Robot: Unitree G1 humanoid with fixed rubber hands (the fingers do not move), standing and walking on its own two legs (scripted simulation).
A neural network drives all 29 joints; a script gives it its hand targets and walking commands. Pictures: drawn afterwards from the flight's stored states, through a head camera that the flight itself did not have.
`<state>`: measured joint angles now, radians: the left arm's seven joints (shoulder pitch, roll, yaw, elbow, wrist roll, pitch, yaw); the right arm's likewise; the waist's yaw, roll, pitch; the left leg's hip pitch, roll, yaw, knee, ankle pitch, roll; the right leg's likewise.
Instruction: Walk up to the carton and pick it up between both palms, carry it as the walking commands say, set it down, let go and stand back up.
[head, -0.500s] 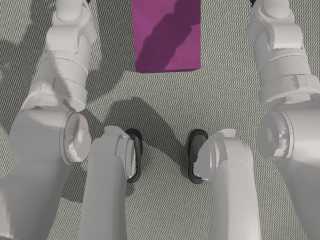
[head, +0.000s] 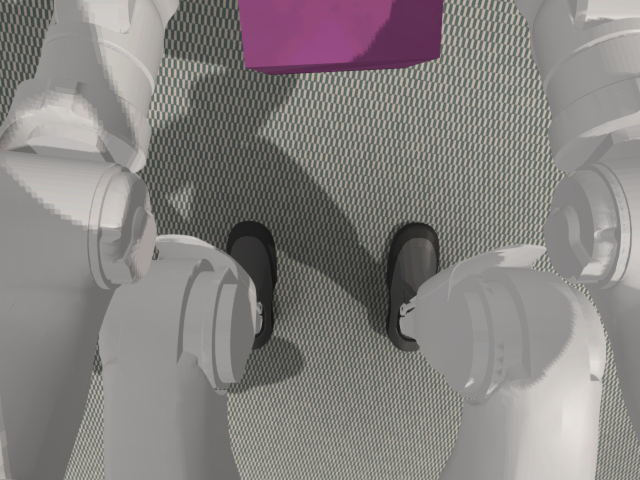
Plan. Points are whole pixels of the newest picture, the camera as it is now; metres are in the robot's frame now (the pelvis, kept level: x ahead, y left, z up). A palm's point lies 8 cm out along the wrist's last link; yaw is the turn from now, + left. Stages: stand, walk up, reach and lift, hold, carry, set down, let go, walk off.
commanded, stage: reach and lift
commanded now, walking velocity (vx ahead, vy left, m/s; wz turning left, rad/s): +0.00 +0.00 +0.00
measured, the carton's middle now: out of the picture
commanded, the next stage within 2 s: none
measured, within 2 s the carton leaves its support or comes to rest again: leaves its support in 1.58 s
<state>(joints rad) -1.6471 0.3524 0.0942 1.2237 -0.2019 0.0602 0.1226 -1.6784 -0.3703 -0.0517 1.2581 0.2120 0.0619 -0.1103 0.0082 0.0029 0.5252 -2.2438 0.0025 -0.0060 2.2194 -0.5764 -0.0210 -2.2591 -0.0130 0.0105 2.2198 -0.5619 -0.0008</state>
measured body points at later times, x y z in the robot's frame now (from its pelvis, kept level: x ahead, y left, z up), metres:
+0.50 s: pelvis +0.01 +0.00 -0.01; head +0.39 +0.00 +0.20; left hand +0.58 +0.15 -0.21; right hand +0.58 -0.15 -0.21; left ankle +0.11 +0.12 -0.33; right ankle +0.12 -0.12 -0.33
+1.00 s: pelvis +0.01 +0.00 -0.01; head +0.40 +0.00 +0.20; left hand +0.58 +0.15 -0.21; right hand +0.59 -0.13 -0.21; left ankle +0.11 +0.12 -0.33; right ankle +0.12 -0.12 -0.33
